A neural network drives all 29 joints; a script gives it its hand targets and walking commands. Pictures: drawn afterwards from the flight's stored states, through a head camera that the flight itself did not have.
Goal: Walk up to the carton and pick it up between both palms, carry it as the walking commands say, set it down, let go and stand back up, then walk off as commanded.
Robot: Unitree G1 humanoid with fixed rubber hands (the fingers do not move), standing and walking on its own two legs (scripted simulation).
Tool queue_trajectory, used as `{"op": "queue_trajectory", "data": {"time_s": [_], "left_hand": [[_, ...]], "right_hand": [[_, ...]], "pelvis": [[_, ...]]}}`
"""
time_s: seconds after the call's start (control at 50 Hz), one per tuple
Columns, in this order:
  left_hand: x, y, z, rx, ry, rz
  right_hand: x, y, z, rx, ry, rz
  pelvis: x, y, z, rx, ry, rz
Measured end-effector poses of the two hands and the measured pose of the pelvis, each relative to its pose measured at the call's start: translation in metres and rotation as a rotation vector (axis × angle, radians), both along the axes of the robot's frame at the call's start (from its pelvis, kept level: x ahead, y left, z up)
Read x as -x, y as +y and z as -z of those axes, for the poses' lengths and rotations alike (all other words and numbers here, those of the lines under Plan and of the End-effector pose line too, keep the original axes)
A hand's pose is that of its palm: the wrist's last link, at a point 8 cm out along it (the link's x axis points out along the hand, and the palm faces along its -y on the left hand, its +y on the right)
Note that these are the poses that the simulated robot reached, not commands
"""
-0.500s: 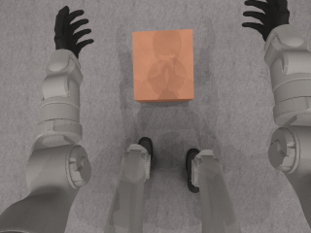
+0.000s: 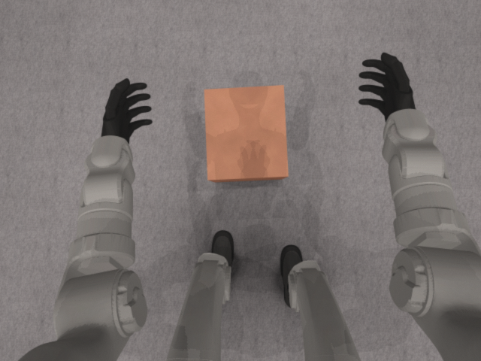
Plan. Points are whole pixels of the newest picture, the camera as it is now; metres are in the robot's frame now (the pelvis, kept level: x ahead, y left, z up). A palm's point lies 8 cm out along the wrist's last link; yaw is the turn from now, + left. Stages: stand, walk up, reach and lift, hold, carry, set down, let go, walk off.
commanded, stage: let go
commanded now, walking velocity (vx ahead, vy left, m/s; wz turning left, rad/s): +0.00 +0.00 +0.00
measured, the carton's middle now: (246, 138) +0.52 +0.05 -0.59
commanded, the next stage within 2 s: stand in 1.10 s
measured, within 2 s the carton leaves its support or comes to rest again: neither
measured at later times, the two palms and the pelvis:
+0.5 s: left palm (59, 267) +0.26 +0.24 +0.01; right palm (476, 243) +0.30 -0.22 +0.00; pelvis +0.06 +0.00 +0.08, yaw +2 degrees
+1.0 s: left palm (50, 308) +0.22 +0.23 +0.03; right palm out of the picture +0.23 -0.23 +0.03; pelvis +0.07 +0.00 +0.09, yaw +1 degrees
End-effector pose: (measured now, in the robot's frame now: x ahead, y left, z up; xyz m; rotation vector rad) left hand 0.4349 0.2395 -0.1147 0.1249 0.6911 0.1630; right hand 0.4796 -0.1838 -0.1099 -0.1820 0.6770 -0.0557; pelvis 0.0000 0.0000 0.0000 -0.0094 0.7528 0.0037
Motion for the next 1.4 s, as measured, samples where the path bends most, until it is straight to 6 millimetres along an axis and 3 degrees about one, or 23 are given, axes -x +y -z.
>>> {"op": "queue_trajectory", "data": {"time_s": [0.12, 0.32, 0.52, 0.64, 0.8, 1.12, 1.28, 1.4], "left_hand": [[0.048, 0.012, -0.029, -0.030, 0.055, 0.051], [0.116, 0.015, -0.092, -0.005, 0.070, 0.053], [0.183, 0.002, -0.124, 0.000, 0.088, 0.038], [0.211, -0.004, -0.139, 0.001, 0.096, 0.041], [0.221, -0.009, -0.144, 0.001, 0.107, 0.066], [0.212, 0.002, -0.146, -0.039, 0.128, 0.039], [0.225, 0.042, -0.128, -0.148, 0.186, 0.026], [0.229, 0.055, -0.118, -0.164, 0.242, 0.028]], "right_hand": [[0.054, -0.006, -0.018, 0.012, 0.039, 0.005], [0.116, -0.015, -0.079, 0.002, 0.052, -0.012], [0.188, -0.033, -0.114, -0.002, 0.078, -0.007], [0.225, -0.041, -0.127, -0.006, 0.094, -0.013], [0.249, -0.049, -0.137, 0.005, 0.114, -0.015], [0.248, -0.043, -0.135, 0.009, 0.113, 0.001], [0.264, -0.083, -0.125, 0.174, 0.216, 0.044], [0.265, -0.098, -0.128, 0.223, 0.249, 0.074]], "pelvis": [[-0.015, 0.003, -0.022, -0.002, -0.084, -0.006], [-0.039, 0.005, -0.059, -0.012, -0.313, -0.019], [-0.059, 0.001, -0.084, -0.019, -0.536, -0.019], [-0.067, -0.003, -0.093, -0.024, -0.658, -0.016], [-0.068, -0.008, -0.096, -0.031, -0.784, -0.014], [-0.069, 0.000, -0.093, -0.034, -0.830, -0.020], [-0.075, 0.004, -0.091, -0.018, -0.768, -0.019], [-0.082, 0.008, -0.092, -0.014, -0.758, -0.015]]}}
